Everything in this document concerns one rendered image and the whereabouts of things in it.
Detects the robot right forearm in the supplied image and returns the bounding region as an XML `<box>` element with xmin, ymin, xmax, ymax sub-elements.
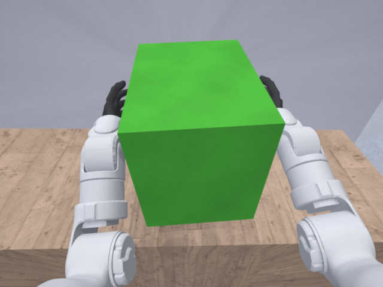
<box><xmin>276</xmin><ymin>108</ymin><xmax>376</xmax><ymax>258</ymax></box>

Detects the robot left forearm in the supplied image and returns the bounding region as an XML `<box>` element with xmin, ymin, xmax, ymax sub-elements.
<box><xmin>65</xmin><ymin>115</ymin><xmax>127</xmax><ymax>276</ymax></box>

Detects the robot left upper arm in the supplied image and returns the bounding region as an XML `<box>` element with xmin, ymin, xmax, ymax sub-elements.
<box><xmin>37</xmin><ymin>231</ymin><xmax>137</xmax><ymax>287</ymax></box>

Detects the carton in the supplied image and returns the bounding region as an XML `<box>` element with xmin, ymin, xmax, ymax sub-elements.
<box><xmin>117</xmin><ymin>39</ymin><xmax>285</xmax><ymax>227</ymax></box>

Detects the left robot hand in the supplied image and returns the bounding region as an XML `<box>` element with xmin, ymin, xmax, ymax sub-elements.
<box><xmin>102</xmin><ymin>81</ymin><xmax>127</xmax><ymax>118</ymax></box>

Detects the right robot hand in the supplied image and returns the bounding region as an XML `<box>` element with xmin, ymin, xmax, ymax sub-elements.
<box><xmin>260</xmin><ymin>75</ymin><xmax>283</xmax><ymax>108</ymax></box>

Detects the pedestal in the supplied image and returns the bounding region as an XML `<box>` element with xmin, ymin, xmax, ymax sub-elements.
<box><xmin>0</xmin><ymin>129</ymin><xmax>383</xmax><ymax>287</ymax></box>

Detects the robot right upper arm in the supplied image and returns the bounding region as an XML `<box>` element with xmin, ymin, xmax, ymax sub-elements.
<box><xmin>297</xmin><ymin>210</ymin><xmax>383</xmax><ymax>287</ymax></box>

